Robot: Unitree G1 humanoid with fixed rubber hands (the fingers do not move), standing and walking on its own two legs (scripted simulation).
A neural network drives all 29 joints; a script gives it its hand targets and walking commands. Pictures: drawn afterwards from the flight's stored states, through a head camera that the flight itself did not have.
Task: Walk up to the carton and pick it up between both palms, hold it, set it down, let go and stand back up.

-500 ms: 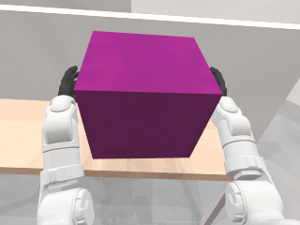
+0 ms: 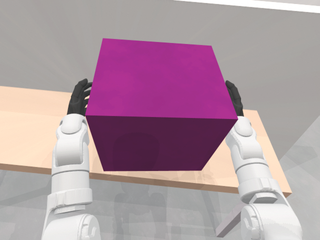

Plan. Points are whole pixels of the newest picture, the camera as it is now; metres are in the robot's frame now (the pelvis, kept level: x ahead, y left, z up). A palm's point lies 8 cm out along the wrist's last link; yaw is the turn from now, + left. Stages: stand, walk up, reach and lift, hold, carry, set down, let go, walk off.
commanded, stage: set down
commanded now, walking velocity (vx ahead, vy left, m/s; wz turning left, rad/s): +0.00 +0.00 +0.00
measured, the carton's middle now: (156, 110) +0.42 +0.00 +0.12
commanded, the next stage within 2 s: none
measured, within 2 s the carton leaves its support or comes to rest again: neither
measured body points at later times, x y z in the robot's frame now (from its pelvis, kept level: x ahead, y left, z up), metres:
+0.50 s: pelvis -0.01 +0.00 +0.00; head -0.03 +0.01 +0.45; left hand +0.38 +0.18 +0.14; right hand +0.40 -0.20 +0.16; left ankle +0.00 +0.13 -0.75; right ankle -0.01 -0.10 -0.75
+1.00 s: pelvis +0.00 -0.01 +0.00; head +0.01 -0.01 +0.45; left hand +0.40 +0.16 +0.11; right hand +0.43 -0.22 +0.13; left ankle +0.00 +0.13 -0.75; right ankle -0.01 -0.10 -0.75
